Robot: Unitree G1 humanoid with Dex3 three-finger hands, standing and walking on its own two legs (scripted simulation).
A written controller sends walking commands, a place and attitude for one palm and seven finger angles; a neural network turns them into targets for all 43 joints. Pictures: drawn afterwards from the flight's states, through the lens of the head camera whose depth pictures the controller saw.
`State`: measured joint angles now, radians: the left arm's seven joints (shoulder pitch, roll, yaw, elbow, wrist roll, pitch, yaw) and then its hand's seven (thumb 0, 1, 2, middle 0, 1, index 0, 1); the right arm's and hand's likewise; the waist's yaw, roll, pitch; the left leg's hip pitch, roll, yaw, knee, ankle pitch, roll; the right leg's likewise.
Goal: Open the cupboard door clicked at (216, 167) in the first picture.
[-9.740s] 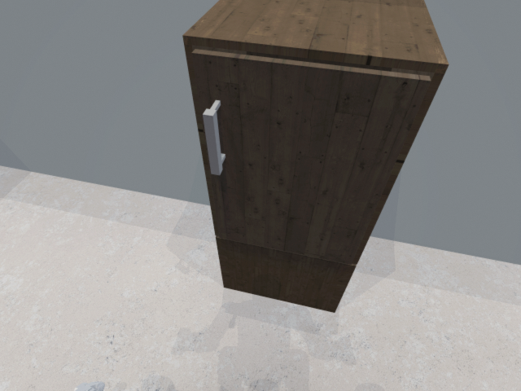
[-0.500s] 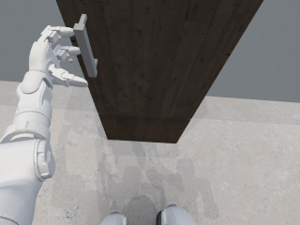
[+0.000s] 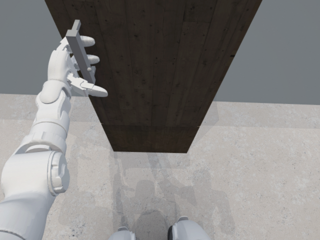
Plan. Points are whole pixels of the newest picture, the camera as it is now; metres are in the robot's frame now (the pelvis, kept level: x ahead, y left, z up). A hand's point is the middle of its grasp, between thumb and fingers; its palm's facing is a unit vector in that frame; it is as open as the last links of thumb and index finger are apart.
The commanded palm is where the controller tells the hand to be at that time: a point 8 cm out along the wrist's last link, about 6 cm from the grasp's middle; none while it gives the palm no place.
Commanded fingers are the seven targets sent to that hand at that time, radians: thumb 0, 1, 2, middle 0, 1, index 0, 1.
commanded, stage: slide the fingers in behind the handle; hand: left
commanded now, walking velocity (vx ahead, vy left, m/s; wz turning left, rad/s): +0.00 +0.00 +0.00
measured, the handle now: (84, 55) +0.56 +0.15 +0.10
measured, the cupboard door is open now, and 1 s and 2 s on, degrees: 0 0 28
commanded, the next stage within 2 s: close the thumb around the handle in 0.30 s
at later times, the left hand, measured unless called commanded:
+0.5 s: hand (89, 69) +0.51 +0.13 +0.10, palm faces -0.11 -0.99 -0.01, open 13.7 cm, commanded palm +0.49 +0.19 +0.10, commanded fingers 0.00 -0.16 0.44 -0.32 -1.24 -0.32 -1.24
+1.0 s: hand (91, 68) +0.51 +0.13 +0.10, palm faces -0.11 -0.99 -0.02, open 5.9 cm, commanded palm +0.49 +0.19 +0.10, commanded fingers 0.00 0.90 0.90 -0.40 -1.35 -0.40 -1.35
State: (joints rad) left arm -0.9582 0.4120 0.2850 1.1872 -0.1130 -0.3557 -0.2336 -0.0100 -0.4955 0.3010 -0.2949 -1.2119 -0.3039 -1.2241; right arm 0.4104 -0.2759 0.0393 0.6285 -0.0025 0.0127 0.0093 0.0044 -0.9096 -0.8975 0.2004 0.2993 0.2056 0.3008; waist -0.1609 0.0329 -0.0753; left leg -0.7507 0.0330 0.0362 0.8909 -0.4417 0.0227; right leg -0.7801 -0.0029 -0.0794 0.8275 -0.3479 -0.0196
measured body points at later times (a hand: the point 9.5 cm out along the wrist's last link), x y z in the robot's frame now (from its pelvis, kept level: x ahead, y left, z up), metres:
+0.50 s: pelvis -0.01 +0.00 +0.00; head +0.11 +0.00 +0.44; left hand +0.51 +0.19 +0.11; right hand -0.01 -0.27 -0.11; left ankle -0.01 +0.10 -0.69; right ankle +0.02 -0.11 -0.69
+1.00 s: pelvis +0.00 +0.00 +0.00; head +0.11 +0.00 +0.44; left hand +0.51 +0.18 +0.10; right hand +0.00 -0.26 -0.11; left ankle -0.01 +0.10 -0.69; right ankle +0.02 -0.11 -0.69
